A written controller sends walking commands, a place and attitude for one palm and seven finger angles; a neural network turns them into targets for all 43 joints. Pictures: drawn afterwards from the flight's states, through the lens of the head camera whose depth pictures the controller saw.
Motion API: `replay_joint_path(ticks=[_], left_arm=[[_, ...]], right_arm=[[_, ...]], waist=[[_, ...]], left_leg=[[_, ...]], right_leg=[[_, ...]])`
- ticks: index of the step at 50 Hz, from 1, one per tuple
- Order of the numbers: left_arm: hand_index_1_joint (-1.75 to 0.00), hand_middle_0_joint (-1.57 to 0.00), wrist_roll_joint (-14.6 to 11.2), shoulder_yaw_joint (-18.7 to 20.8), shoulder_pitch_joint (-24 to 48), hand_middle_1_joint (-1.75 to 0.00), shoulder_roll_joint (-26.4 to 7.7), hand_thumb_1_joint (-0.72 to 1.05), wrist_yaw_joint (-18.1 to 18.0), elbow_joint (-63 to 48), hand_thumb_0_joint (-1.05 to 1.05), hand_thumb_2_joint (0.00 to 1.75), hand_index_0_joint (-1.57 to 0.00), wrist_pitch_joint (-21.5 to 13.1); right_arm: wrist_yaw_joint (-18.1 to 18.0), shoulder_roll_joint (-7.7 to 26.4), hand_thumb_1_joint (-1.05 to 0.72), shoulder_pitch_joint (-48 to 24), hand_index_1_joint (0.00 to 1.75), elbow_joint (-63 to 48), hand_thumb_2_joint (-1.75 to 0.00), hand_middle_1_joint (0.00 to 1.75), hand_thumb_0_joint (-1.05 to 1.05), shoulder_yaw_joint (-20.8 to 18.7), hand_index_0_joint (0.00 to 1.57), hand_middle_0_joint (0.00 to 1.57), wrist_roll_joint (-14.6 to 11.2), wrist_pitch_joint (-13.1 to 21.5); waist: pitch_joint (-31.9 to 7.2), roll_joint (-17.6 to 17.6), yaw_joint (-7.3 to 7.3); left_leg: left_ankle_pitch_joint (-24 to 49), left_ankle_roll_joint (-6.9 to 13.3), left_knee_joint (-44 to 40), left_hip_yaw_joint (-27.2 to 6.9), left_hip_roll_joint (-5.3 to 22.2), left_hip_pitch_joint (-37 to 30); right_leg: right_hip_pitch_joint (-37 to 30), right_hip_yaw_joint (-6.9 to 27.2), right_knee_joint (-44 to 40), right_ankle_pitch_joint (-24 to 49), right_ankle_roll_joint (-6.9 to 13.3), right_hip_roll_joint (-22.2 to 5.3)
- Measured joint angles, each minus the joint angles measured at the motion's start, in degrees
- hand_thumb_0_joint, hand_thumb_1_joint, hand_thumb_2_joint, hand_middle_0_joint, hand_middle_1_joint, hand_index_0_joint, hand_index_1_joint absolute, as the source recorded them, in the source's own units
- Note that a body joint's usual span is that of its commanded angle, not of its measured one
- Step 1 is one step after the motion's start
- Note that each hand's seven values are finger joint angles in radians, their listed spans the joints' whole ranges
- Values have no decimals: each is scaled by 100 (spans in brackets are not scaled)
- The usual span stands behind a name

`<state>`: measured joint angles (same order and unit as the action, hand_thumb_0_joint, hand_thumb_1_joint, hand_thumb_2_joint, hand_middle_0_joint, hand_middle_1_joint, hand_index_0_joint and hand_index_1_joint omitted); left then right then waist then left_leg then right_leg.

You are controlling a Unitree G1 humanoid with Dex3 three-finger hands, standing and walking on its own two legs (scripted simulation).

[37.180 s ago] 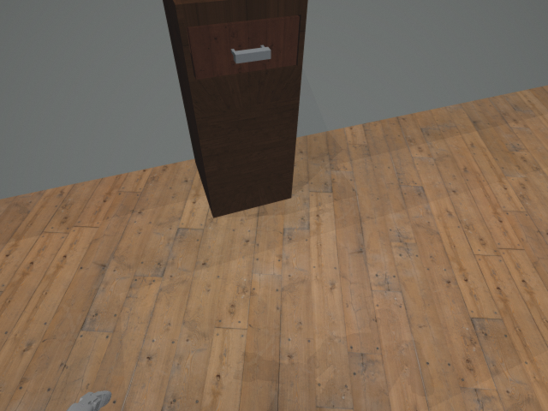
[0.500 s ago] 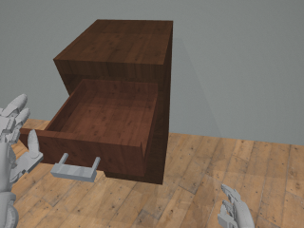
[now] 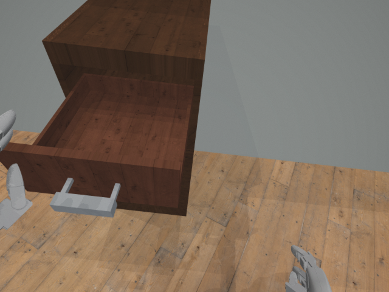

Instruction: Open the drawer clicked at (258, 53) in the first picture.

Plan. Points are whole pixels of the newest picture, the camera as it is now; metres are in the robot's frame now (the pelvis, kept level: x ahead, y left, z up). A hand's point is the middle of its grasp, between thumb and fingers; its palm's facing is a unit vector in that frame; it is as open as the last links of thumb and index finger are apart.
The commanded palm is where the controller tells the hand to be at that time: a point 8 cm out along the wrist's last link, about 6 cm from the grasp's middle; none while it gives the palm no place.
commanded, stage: step back with the hand held close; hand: left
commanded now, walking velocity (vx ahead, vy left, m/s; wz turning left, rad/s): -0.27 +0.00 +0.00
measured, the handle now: (89, 194) +0.30 +0.24 +0.02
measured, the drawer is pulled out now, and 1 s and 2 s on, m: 0.30 0.30 0.30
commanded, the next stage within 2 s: stop stepping back and stand still in 0.60 s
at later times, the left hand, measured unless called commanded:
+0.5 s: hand out of the picture +0.08 +0.25 +0.21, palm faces +0.47 -0.77 -0.43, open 7.4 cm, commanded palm +0.02 +0.28 +0.21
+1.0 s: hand out of the picture -0.05 +0.25 +0.21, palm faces +0.48 -0.77 -0.43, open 7.4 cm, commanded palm -0.11 +0.28 +0.21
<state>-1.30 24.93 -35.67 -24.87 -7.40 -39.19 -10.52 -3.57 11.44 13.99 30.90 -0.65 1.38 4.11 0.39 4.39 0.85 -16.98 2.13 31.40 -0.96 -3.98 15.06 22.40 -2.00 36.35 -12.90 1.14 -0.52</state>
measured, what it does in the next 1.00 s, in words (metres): walks backwards: right foot, then left foot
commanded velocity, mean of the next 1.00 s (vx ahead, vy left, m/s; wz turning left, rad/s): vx -0.13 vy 0.00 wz -0.01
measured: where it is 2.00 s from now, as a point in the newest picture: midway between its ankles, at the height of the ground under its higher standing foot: outside the picture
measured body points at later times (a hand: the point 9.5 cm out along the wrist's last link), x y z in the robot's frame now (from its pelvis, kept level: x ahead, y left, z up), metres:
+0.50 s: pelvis -0.10 +0.00 +0.00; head -0.10 +0.02 +0.45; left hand +0.05 +0.29 +0.23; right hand +0.08 -0.21 -0.06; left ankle -0.04 +0.12 -0.73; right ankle -0.11 -0.11 -0.71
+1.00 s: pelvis -0.23 -0.01 +0.01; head -0.25 +0.01 +0.46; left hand -0.08 +0.29 +0.23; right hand -0.09 -0.24 -0.07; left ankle -0.20 +0.11 -0.73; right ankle -0.23 -0.11 -0.72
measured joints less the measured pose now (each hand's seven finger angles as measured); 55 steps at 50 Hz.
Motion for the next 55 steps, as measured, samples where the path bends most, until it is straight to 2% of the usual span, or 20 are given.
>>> replay_joint_path(ticks=[5, 9, 12, 15, 18, 20, 22, 27, 29, 32, 35, 37, 40, 41, 43, 46, 48, 51, 53, 55], left_arm=[[-30, -21, -3, 127, 254, -30, 52, 88, 3, -42, 1, 90, -21, -212], [-30, -21, -53, -11, 508, -30, 154, 88, 48, 169, 1, 90, -21, -299], [-30, -21, -42, -104, 431, -30, 125, 88, 95, 206, 1, 90, -21, -247], [-30, -21, -62, -47, 93, -30, 75, 88, 83, -2, 1, 90, -21, -167], [-30, -22, -66, 31, -73, -30, 3, 88, 33, -120, 1, 90, -21, -165], [-30, -22, -42, 83, -137, -30, 23, 88, -28, -148, 1, 90, -21, -178], [-30, -22, -38, 95, -55, -30, 91, 88, -93, -165, 1, 90, -21, -168], [-30, -21, -63, 56, 411, -30, 289, 88, -170, 71, 1, 90, -21, -134], [-30, -21, -53, -6, 606, -30, 345, 89, -134, 243, 1, 90, -20, -106], [-30, -21, -44, -289, 808, -30, 396, 89, -23, 447, 1, 90, -20, -57], [-30, -21, -17, -321, 539, -30, 257, 88, 54, 285, 1, 90, -21, -30], [-30, -21, -16, -227, 220, -30, 139, 88, 48, 54, 1, 90, -21, -42], [-30, -22, -40, -82, -166, -30, 15, 88, -8, -255, 1, 90, -21, -113], [-30, -22, -54, -51, -203, -30, -24, 88, -33, -311, 1, 90, -21, -143], [-30, -22, -54, 3, -152, -30, -87, 88, -89, -253, 1, 90, -21, -176], [-30, -22, -9, 102, -147, -30, -11, 88, -172, -36, 1, 90, -21, -187], [-30, -22, 23, 107, -80, -30, 110, 88, -235, 106, 1, 90, -21, -153], [-30, -21, 54, 84, 54, -30, 217, 88, -299, 335, 1, 90, -21, -136], [-30, -21, 78, -37, 289, -30, 345, 89, -259, 512, 1, 90, -21, -106], [-30, -21, 75, -239, 569, -30, 446, 89, -165, 684, 1, 90, -20, -99]], right_arm=[[135, -90, -91, -46, 30, 22, -90, 30, 2, 151, 20, 20, -10, 118], [220, -30, -90, -341, 30, 27, -90, 30, 2, 158, 20, 21, -134, -2], [185, -3, -90, -379, 30, 16, -90, 30, 2, 114, 20, 21, -191, -126], [103, 66, -91, -301, 30, -72, -90, 30, 2, 112, 20, 21, -176, -177], [14, 5, -91, -236, 30, -5, -90, 30, 2, 67, 20, 20, -99, -77], [-11, -52, -91, -135, 30, 39, -90, 30, 2, 63, 20, 20, -11, 87], [0, -94, -91, -63, 30, 104, -90, 30, 2, 86, 20, 20, 4, 257], [135, -168, -90, -235, 30, 237, -90, 30, 2, 232, 20, 20, -68, 435], [186, -156, -90, -415, 31, 230, -90, 30, 2, 267, 20, 21, -96, 406], [213, -99, -90, -583, 31, 323, -89, 30, 2, 208, 20, 21, -138, 253], [187, -84, -90, -525, 31, 309, -89, 30, 2, 164, 20, 21, -166, 60], [117, -62, -90, -412, 31, 204, -90, 30, 2, 152, 20, 21, -175, -41], [-3, 109, -91, -169, 30, 8, -90, 30, 2, 109, 20, 21, -154, -45], [-48, 170, -91, -97, 30, -15, -90, 30, 2, 62, 20, 20, -133, 0], [-102, 124, -91, -6, 30, 92, -90, 30, 2, 4, 20, 20, -140, 54], [-95, 34, -91, 236, 30, 224, -90, 29, 2, 42, 20, 20, -118, 204], [-66, 1, -91, 370, 30, 296, -90, 29, 2, 90, 20, 20, -130, 310], [-21, -57, -91, 407, 30, 400, -90, 30, 2, 193, 20, 20, -115, 354], [14, -42, -90, 248, 30, 506, -90, 30, 2, 201, 20, 20, -82, 282], [53, 3, -90, 83, 30, 681, -90, 30, 2, 167, 20, 21, -52, 201]], waist=[[-149, -125, -33], [-4, -353, 105], [9, -296, 142], [-34, -239, 170], [0, -52, 20], [-87, -112, -54], [-130, -229, -118], [-134, -365, -241], [-75, -430, -254], [51, -478, -144], [9, -223, -5], [-62, -83, 80], [-168, -155, 195], [-176, -210, 230], [-95, -72, 160], [-235, -92, 110], [-351, -210, 95], [-505, -244, 53], [-457, -321, -34], [-310, -390, -45]], left_leg=[[7, -43, 175, 5, 100, 250], [-202, -187, 842, -68, 244, 708], [-654, -185, 1330, -15, 327, 853], [-80, -171, 425, 9, 472, 505], [212, -138, 330, 125, 354, 534], [287, -126, 209, 120, 398, 557], [438, -133, 53, 66, 469, 557], [770, -231, -90, 163, 594, 722], [784, -279, 96, 222, 676, 966], [-281, -342, 1251, 40, 536, 1411], [-630, -414, 2331, 144, 353, 1553], [-712, -403, 2061, 272, 379, 1276], [-331, -290, 491, 225, 494, 465], [-68, -151, 82, 161, 506, 331], [168, -68, 55, 184, 403, 307], [330, -103, -162, 161, 410, 201], [408, -116, -247, 104, 455, 180], [278, -137, -60, 168, 460, 346], [-198, -148, 527, 192, 502, 655], [-371, -165, 1362, 174, 511, 925]], right_leg=[[-302, 45, -283, -333, 47, 116], [-148, -123, -386, -15, 124, 209], [-39, -168, -413, 104, 108, 145], [115, -202, -337, 181, 44, 102], [298, -26, 129, -382, -70, 22], [409, 57, 880, -995, -108, 121], [268, 41, 1155, -1191, -151, 190], [-572, -35, -12, -731, -218, 108], [-686, -6, -454, -457, -120, 137], [-480, -37, -466, -265, 38, 170], [-348, 14, -650, 12, 63, 36], [-256, 37, -765, 175, 52, -3], [-75, -89, -731, 283, -1, 65], [16, -164, -616, 260, -30, 70], [97, -62, -243, -310, -105, 20], [100, -17, 489, -901, -160, 103], [-132, -105, 487, -926, -186, 128], [-742, -149, -368, -1071, -85, 63], [-689, -112, -553, -473, 79, 110], [-701, -180, -524, -231, 101, 125]])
